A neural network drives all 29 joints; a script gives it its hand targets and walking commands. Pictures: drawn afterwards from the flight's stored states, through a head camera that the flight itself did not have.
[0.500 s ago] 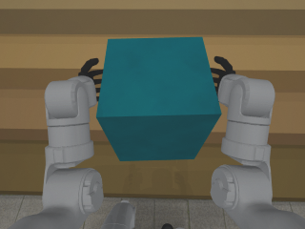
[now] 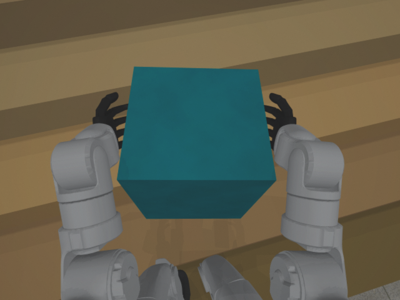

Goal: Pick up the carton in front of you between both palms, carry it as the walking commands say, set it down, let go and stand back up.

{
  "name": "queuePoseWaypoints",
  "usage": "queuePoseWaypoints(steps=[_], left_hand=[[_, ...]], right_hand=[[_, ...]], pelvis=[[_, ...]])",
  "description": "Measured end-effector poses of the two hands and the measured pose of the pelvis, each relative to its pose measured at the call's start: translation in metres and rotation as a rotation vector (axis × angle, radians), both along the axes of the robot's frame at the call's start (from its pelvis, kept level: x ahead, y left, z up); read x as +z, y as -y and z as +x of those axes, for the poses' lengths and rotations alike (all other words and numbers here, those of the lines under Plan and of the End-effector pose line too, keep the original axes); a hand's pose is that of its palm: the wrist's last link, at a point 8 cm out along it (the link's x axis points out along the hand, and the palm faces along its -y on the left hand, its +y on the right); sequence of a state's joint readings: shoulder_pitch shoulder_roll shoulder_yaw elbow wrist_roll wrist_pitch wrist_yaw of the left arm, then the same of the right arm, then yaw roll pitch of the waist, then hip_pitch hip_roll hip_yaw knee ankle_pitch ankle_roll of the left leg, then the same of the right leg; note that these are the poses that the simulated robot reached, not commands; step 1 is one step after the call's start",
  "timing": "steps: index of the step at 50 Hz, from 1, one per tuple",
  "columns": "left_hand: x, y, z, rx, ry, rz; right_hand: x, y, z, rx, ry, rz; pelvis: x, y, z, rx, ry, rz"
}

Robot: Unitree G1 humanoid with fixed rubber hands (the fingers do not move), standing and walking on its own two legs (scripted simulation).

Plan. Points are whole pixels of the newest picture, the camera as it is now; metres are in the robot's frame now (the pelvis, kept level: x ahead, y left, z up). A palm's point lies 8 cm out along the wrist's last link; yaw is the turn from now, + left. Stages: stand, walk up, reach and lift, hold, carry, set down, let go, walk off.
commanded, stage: carry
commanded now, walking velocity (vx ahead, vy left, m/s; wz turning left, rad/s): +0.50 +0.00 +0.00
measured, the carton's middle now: (195, 153) +0.38 -0.05 +0.01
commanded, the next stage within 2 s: none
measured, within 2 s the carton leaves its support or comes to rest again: neither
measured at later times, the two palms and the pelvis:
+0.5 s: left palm out of the picture +0.66 +0.26 +0.40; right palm out of the picture +0.73 -0.03 +0.41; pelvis +0.32 +0.02 +0.21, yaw +3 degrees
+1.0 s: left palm out of the picture +1.01 +0.30 +0.50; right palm out of the picture +0.97 +0.00 +0.50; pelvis +0.60 +0.18 +0.37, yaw +1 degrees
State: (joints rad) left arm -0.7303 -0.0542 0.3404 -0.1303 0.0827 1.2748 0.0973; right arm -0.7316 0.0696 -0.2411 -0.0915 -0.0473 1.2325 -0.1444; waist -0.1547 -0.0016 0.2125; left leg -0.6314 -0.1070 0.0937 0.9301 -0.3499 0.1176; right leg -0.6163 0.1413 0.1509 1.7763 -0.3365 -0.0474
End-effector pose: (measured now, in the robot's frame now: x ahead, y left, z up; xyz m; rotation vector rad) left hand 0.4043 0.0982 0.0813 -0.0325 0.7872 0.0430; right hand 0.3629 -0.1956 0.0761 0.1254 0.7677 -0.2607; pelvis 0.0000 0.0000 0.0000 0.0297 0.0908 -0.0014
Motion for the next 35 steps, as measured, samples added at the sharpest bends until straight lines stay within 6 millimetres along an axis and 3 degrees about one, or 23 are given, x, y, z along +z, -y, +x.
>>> queuePoseWaypoints(steps=[5,11,15,20,24,27,30,35], left_hand=[[0.067,0.016,0.071,-0.070,0.056,-0.002],[0.137,0.008,0.159,-0.079,0.184,-0.020],[0.176,-0.031,0.197,0.018,0.164,0.028],[0.234,-0.110,0.210,0.207,0.129,0.042],[0.298,-0.153,0.243,0.296,0.144,0.056],[0.343,-0.172,0.283,0.310,0.161,0.089],[0.373,-0.185,0.327,0.292,0.159,0.124],[0.387,-0.198,0.413,0.213,0.110,0.138]], right_hand=[[0.070,0.013,0.055,-0.077,0.055,0.002],[0.160,0.007,0.153,-0.037,0.170,-0.082],[0.202,-0.028,0.228,0.089,0.153,-0.081],[0.267,-0.111,0.303,0.291,0.131,-0.080],[0.322,-0.158,0.358,0.372,0.153,-0.058],[0.353,-0.177,0.399,0.381,0.173,-0.023],[0.373,-0.188,0.439,0.361,0.172,0.013],[0.381,-0.197,0.504,0.284,0.118,0.014]], pelvis=[[0.056,-0.017,0.070,-0.029,-0.002,-0.047],[0.078,-0.015,0.162,-0.035,-0.008,-0.098],[0.108,-0.007,0.218,-0.015,0.012,-0.129],[0.166,-0.003,0.265,0.010,0.054,-0.122],[0.202,-0.011,0.310,0.047,0.064,-0.068],[0.216,-0.028,0.348,0.061,0.047,-0.052],[0.222,-0.052,0.387,0.058,0.034,-0.036],[0.231,-0.100,0.458,0.066,0.006,0.010]])
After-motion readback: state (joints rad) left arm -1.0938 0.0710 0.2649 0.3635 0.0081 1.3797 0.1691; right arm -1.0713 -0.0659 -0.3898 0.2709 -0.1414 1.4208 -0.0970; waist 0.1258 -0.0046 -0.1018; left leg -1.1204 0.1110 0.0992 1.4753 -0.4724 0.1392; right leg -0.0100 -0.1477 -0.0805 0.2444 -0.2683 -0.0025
